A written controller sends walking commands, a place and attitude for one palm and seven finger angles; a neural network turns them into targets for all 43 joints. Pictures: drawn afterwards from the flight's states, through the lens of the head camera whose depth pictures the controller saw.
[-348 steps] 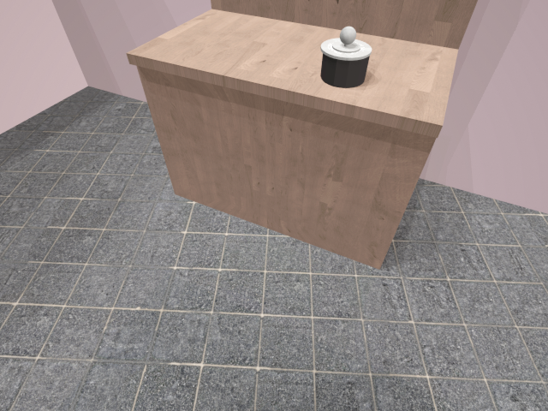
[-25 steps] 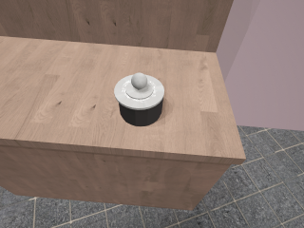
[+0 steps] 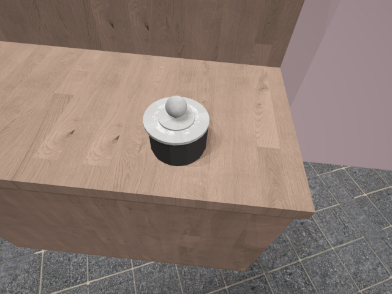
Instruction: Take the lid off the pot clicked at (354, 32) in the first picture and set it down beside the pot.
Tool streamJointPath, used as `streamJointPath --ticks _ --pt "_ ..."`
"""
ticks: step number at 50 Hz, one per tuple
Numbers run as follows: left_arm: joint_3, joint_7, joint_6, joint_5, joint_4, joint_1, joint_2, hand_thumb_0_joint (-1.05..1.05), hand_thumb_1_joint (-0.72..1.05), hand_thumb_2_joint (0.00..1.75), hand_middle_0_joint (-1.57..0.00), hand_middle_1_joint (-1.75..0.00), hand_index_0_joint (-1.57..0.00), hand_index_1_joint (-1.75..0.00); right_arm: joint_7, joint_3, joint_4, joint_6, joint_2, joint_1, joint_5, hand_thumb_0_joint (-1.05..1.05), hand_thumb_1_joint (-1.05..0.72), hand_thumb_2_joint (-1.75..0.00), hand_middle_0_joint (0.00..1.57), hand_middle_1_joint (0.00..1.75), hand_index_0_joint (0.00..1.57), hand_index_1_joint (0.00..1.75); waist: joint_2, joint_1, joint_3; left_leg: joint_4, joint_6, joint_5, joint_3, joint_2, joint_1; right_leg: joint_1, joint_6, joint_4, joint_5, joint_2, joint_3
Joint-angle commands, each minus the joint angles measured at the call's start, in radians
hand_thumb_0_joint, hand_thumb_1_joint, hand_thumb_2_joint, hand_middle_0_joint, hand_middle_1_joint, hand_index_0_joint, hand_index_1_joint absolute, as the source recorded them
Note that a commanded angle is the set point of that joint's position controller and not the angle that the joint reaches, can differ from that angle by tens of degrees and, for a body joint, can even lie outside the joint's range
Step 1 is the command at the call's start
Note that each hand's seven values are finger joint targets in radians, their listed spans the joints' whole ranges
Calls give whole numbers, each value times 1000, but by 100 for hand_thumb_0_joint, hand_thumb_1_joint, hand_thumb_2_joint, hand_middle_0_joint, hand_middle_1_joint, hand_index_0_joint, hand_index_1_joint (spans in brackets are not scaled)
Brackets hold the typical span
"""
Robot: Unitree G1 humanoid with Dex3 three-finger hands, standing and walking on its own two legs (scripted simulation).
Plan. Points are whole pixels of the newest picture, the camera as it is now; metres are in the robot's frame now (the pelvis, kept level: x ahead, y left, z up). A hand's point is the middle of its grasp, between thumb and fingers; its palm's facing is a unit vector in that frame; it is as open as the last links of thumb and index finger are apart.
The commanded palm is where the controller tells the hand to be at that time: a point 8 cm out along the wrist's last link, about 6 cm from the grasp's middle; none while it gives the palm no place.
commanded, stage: come to a stop and stand still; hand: left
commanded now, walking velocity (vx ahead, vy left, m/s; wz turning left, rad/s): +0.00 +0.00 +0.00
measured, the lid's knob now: (176, 106) +0.48 +0.09 +0.11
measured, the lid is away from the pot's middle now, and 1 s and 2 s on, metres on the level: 0.00 0.00 0.00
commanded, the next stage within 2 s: look again from close up in 0.82 s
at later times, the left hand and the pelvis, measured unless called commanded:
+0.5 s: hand out of the picture -0.03 +0.25 -0.18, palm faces +0.03 -0.98 -0.21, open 7.4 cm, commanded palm none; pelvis -0.05 +0.07 -0.01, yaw +1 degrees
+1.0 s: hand out of the picture -0.08 +0.24 -0.19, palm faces +0.04 -0.99 -0.15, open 7.4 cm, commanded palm none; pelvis -0.04 +0.08 +0.00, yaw +1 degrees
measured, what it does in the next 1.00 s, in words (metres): shifts its weight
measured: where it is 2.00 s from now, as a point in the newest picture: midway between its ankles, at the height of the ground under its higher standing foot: outside the picture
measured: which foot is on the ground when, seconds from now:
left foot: down 0.00-1.00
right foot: down 0.00-1.00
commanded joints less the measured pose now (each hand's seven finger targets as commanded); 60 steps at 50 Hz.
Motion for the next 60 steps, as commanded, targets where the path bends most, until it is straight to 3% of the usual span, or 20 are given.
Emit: streamJointPath --ticks 1,2,3,4,6,9,11,13,16,19,27,30,34,37,45,47,51,52,56,60 --pt "40 37 -28 11 -2 117 146 0 90 90 -20 -30 -20 -30 13 -19 -104 -9 -135 -9 6 0 -90 -90 20 30 20 30 101 1 -41 191 -17 311 -21 98 -16 -18 81 -9 868 -238 171" --pt "56 32 -21 -3 -20 103 204 0 90 90 -20 -30 -20 -30 16 -19 -117 4 -102 0 6 0 -90 -90 20 30 20 30 114 -4 -132 180 -32 210 -16 32 -80 128 25 63 1004 -266 181" --pt "49 30 -23 -11 -42 101 185 0 90 90 -20 -30 -20 -30 17 -16 -129 -1 -74 37 3 0 -90 -90 20 30 20 30 37 -16 -214 145 -17 108 -45 37 -102 178 -21 86 884 -278 186" --pt "44 26 -22 -9 -58 77 164 0 90 90 -20 -30 -20 -30 17 -21 -140 1 -81 28 1 0 -90 -90 20 30 20 30 -13 -19 -207 132 -7 92 -61 39 -90 138 -46 77 721 -266 186" --pt "35 16 -23 0 -82 29 140 0 90 90 -20 -30 -20 -30 23 -24 -135 10 -103 29 -3 0 -90 -90 20 30 20 30 -94 -34 -81 98 4 95 -87 51 -80 -19 -35 22 426 -229 170" --pt "31 7 -12 3 -101 -1 132 0 90 90 -20 -30 -20 -30 30 -20 -137 7 -124 23 -11 0 -90 -90 20 30 20 30 26 -24 33 27 28 163 -152 85 -98 -129 -13 29 162 -165 118" --pt "31 5 -8 5 -100 11 134 0 90 90 -20 -30 -20 -30 32 -17 -142 1 -138 14 -14 0 -90 -90 20 30 20 30 46 -11 39 -14 41 138 -185 100 -130 -107 -5 31 80 -142 95" --pt "34 0 3 6 -111 11 139 0 90 90 -20 -30 -20 -30 34 -18 -157 2 -151 5 -18 0 -90 -90 20 30 20 30 83 -4 35 -65 47 25 -217 109 -150 -104 0 41 11 -125 69" --pt "30 -6 4 10 -117 15 134 0 90 90 -20 -30 -20 -30 40 -20 -166 0 -165 -3 -19 0 -90 -90 20 30 20 30 53 1 61 -121 50 -113 -234 107 -200 -95 7 42 -3 -123 56" --pt "32 -10 9 14 -124 19 137 0 90 90 -20 -30 -20 -30 41 -21 -172 0 -180 0 -19 0 -90 -90 20 30 20 30 73 4 50 -167 54 -192 -262 115 -215 -89 13 65 -12 -114 34" --pt "27 -13 1 13 -98 50 134 0 90 90 -20 -30 -20 -30 38 -14 -145 -11 -164 37 -12 0 -90 -90 20 30 20 30 43 -1 0 -162 56 -81 -253 111 -123 -95 14 40 33 -129 35" --pt "21 -11 0 12 -75 69 120 0 90 90 -20 -30 -20 -30 37 -11 -124 -12 -162 43 -10 0 -90 -90 20 30 20 30 67 -1 28 -172 52 -84 -246 108 -124 -104 17 29 37 -135 41" --pt "18 -11 1 12 -49 91 111 0 90 90 -20 -30 -20 -30 34 -10 -103 -12 -154 56 -8 0 -90 -90 20 30 20 30 48 -2 37 -184 51 -102 -254 109 -122 -106 18 26 35 -136 41" --pt "17 -11 -3 12 -30 98 110 0 90 90 -20 -30 -20 -30 31 -8 -85 -18 -143 73 -5 0 -90 -90 20 30 20 30 36 -2 11 -164 53 1 -241 110 -82 -98 19 23 73 -140 38" --pt "13 -7 -3 9 7 121 87 0 90 90 -20 -30 -20 -30 26 -4 -48 -21 -128 87 -4 0 -90 -90 20 30 20 30 52 -1 30 -169 48 26 -235 105 -69 -101 23 14 77 -149 45" --pt "15 -7 -6 9 10 119 93 0 90 90 -20 -30 -20 -30 26 -3 -40 -25 -120 95 -3 0 -90 -90 20 30 20 30 19 2 10 -142 54 112 -221 103 -55 -82 23 9 116 -150 43" --pt "14 -5 -5 7 19 119 82 0 90 90 -20 -30 -20 -30 23 -3 -27 -25 -115 100 -4 0 -90 -90 20 30 20 30 48 0 17 -142 48 144 -214 102 -36 -89 26 7 110 -153 47" --pt "16 -5 -4 8 18 115 89 0 90 90 -20 -30 -20 -30 22 -2 -27 -26 -112 103 -4 0 -90 -90 20 30 20 30 24 2 15 -132 51 172 -211 104 -35 -84 26 8 122 -151 42" --pt "16 -5 -2 7 22 113 80 0 90 90 -20 -30 -20 -30 22 -2 -21 -23 -111 103 -5 0 -90 -90 20 30 20 30 46 1 38 -153 47 103 -212 103 -52 -89 28 2 100 -153 49" --pt "18 -5 -2 7 20 105 78 0 90 90 -20 -30 -20 -30 22 -3 -16 -25 -106 108 -6 0 -90 -90 20 30 20 30 35 2 35 -147 48 125 -204 102 -49 -83 27 3 115 -153 52"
